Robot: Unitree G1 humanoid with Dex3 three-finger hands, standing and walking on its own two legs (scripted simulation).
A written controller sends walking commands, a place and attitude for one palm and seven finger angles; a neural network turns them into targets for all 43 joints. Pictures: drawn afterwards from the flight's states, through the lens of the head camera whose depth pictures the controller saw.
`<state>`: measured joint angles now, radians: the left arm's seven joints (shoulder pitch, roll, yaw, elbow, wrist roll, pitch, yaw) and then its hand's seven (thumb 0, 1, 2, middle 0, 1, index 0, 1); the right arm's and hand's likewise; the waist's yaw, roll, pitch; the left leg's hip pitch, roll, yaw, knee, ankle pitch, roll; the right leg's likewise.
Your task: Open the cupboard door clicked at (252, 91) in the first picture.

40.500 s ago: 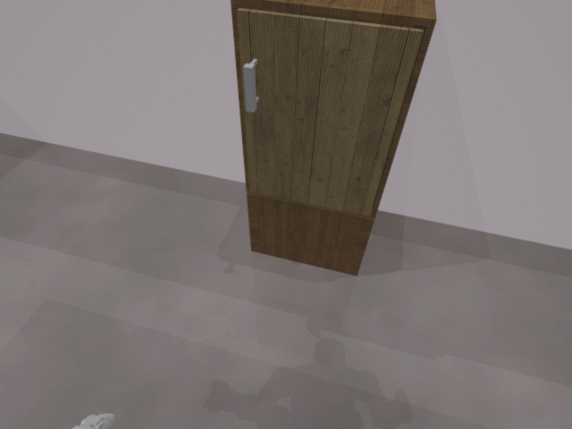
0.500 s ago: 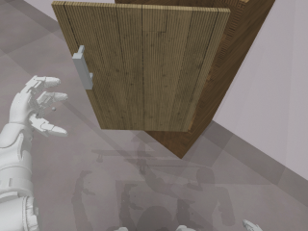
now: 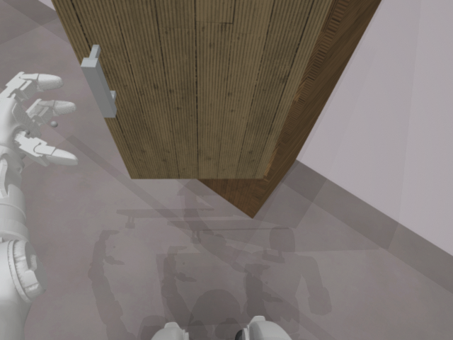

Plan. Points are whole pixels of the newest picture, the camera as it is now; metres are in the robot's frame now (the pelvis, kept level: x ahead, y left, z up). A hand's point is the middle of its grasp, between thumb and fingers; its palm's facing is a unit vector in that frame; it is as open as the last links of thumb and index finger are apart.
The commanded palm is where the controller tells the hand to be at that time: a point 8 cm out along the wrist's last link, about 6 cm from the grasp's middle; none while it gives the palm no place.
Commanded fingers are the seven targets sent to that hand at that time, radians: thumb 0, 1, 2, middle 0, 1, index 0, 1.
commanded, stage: move the hooked fingers beside the handle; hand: left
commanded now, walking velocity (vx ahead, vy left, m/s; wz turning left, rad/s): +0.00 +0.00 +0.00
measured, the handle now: (103, 82) +0.56 +0.22 +0.08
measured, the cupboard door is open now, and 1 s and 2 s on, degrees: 39 39 39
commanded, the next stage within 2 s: slide the fingers in behind the handle in 1.14 s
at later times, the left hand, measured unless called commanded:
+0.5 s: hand (57, 97) +0.51 +0.28 +0.09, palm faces -0.02 -1.00 -0.01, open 14.0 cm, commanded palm +0.49 +0.33 +0.08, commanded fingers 0.00 -0.50 0.30 -0.30 -1.20 -0.30 -1.20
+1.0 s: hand (65, 104) +0.51 +0.27 +0.08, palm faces +0.00 -1.00 +0.00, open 14.0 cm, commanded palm +0.49 +0.32 +0.08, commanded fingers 0.00 -0.50 0.30 -0.30 -1.20 -0.30 -1.20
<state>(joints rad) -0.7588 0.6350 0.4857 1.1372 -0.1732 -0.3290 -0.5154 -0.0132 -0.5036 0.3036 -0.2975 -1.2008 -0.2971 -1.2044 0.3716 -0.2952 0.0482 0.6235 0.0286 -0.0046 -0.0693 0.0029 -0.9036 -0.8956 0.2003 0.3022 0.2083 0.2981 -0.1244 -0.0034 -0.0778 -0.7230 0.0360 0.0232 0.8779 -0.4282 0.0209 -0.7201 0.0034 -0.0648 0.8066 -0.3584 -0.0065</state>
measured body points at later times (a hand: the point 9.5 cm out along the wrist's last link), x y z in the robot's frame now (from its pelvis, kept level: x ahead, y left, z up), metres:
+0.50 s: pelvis +0.00 +0.01 -0.01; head +0.14 +0.03 +0.42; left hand +0.51 +0.33 +0.10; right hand -0.03 -0.27 -0.10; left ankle -0.01 +0.10 -0.70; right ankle +0.01 -0.12 -0.70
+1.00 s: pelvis +0.02 +0.01 -0.01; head +0.14 +0.04 +0.42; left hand +0.51 +0.32 +0.08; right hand +0.02 -0.26 -0.11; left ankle -0.01 +0.10 -0.70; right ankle +0.01 -0.12 -0.70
